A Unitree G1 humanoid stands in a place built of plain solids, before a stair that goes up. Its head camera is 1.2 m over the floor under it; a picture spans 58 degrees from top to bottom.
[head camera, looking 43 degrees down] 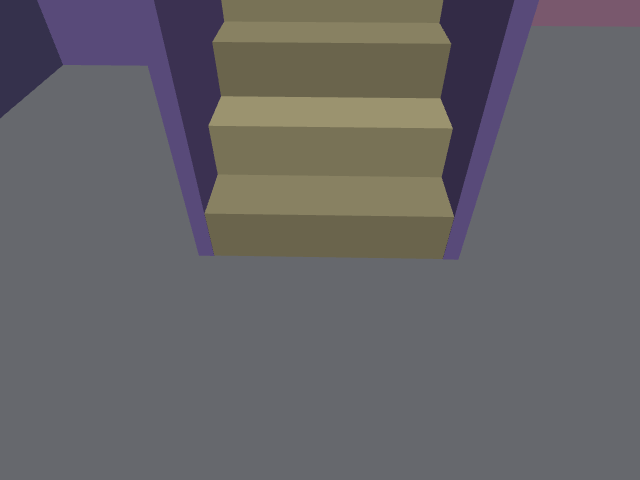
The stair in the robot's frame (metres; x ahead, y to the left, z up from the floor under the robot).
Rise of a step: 0.21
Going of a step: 0.25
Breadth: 0.89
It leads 1 degrees to the right of straight ahead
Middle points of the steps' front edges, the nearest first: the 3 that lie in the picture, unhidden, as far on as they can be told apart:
1.19 -0.03 0.21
1.43 -0.04 0.43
1.68 -0.04 0.64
